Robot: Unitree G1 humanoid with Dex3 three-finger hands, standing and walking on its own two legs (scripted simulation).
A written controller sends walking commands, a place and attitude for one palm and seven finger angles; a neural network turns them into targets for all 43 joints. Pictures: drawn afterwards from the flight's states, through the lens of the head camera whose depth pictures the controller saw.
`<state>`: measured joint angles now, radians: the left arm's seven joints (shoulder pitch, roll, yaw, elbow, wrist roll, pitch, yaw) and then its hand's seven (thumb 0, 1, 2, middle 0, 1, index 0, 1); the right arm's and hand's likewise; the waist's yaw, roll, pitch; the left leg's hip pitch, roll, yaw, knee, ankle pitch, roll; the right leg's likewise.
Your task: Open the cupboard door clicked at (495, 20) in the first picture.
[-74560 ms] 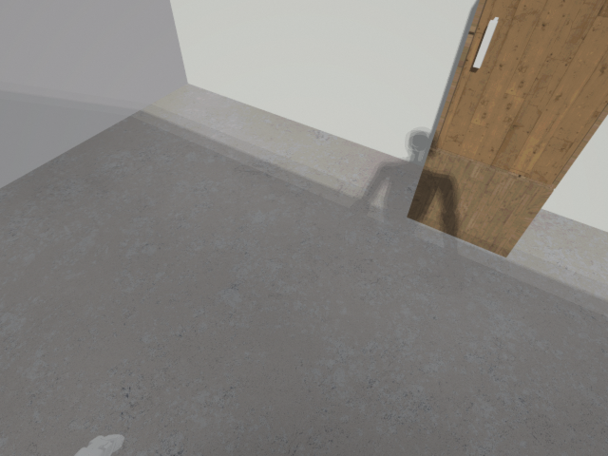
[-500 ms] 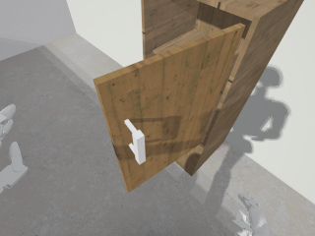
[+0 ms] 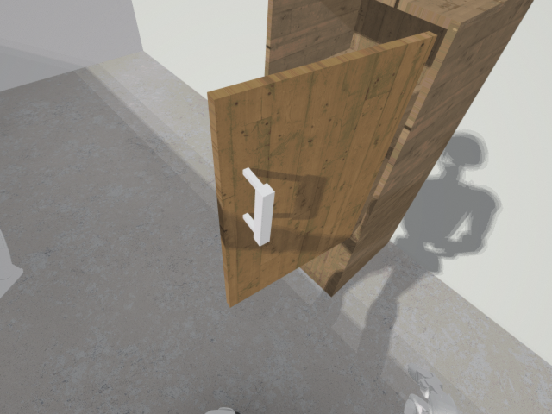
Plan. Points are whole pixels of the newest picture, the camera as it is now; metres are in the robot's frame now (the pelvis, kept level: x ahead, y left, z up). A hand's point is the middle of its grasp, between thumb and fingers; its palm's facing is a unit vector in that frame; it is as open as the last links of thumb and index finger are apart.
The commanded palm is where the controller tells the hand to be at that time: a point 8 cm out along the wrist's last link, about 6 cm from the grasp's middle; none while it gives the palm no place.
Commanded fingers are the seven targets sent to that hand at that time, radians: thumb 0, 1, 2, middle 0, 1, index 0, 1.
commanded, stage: step back with the hand held close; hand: left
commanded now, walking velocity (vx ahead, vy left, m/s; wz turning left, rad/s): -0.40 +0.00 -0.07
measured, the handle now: (255, 208) +0.41 +0.06 +0.06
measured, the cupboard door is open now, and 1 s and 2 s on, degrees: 81 81 81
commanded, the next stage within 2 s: stop stepping back and stand still in 0.14 s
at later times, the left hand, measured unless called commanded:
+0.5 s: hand (29, 367) +0.14 +0.23 +0.16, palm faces +0.33 -0.80 -0.51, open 7.4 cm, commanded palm +0.07 +0.27 +0.18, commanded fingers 0.00 0.90 0.90 -0.20 -0.30 -0.20 -0.30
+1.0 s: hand out of the picture +0.06 +0.25 +0.17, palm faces +0.38 -0.79 -0.48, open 7.4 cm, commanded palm +0.00 +0.29 +0.18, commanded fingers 0.00 0.90 0.90 -0.20 -0.30 -0.20 -0.30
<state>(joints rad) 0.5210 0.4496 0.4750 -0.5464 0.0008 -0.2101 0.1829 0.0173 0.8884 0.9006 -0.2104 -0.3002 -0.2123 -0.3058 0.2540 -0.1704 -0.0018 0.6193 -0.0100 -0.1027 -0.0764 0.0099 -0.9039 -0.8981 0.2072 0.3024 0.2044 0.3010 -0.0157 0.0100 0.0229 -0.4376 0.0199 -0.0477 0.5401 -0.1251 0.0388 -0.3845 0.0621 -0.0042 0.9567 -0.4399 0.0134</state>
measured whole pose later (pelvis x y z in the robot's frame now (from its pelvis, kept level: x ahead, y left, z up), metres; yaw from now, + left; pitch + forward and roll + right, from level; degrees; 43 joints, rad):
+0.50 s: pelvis -0.09 -0.02 +0.00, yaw -5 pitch +0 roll +1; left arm 0.55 0.46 0.43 -0.50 -0.04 -0.15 0.15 0.02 0.89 0.90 -0.21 -0.30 -0.21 -0.31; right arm 0.16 -0.23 0.00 0.58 0.00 -0.12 -0.08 0.01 -0.91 -0.90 0.21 0.30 0.20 0.30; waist -0.02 -0.04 0.02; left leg -0.36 -0.04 0.06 0.48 -0.13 0.05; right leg -0.23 0.01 -0.01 0.60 -0.44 0.00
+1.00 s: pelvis -0.16 +0.00 +0.01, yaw -3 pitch -2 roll -1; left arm 0.54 0.41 0.40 -0.47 -0.01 -0.21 0.15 0.02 0.89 0.90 -0.21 -0.30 -0.21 -0.31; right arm 0.22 -0.17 0.04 0.63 -0.01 -0.16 -0.07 0.01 -0.90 -0.90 0.21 0.30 0.21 0.30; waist 0.00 0.00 0.03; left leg -0.27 0.01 0.02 0.47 -0.17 0.02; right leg -0.23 0.01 -0.04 0.46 -0.21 -0.01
